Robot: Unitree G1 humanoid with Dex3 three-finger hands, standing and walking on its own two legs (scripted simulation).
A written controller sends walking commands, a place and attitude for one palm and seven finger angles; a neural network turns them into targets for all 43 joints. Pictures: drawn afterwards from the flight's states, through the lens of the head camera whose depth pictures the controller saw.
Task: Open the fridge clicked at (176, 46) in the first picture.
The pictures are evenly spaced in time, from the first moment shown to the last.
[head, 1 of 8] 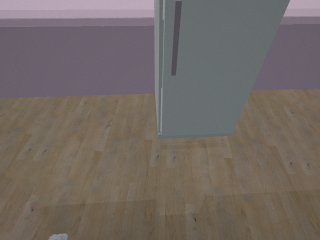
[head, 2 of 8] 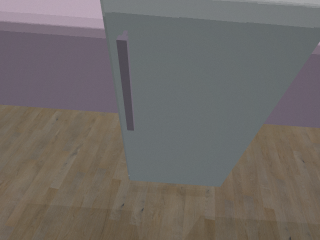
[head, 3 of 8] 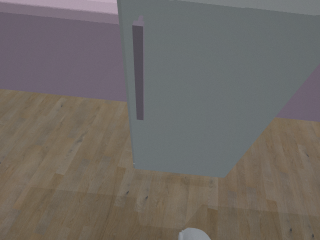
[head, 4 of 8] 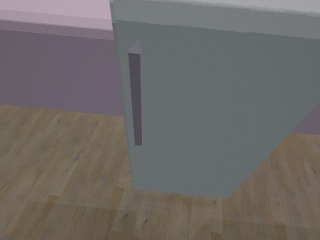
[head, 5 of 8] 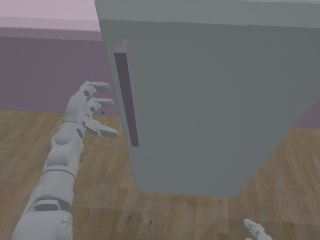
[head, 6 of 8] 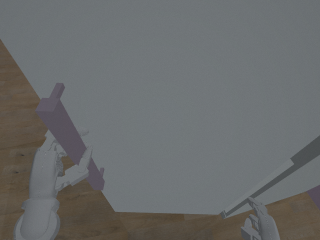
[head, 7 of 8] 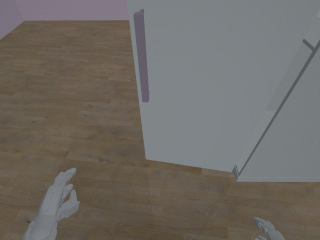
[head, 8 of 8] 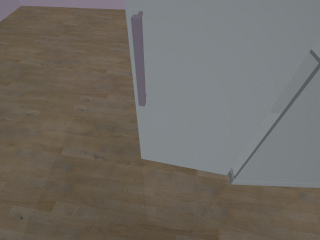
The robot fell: no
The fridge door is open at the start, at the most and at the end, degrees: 0 88 80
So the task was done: yes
